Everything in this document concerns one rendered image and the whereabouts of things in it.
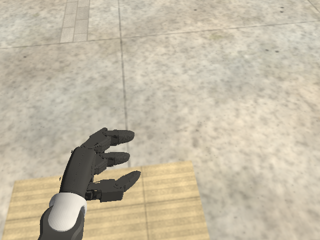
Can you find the robot left hand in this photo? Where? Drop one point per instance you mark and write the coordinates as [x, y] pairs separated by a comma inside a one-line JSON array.
[[90, 159]]

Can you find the robot left forearm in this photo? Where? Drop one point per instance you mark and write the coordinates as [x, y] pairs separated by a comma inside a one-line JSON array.
[[65, 217]]

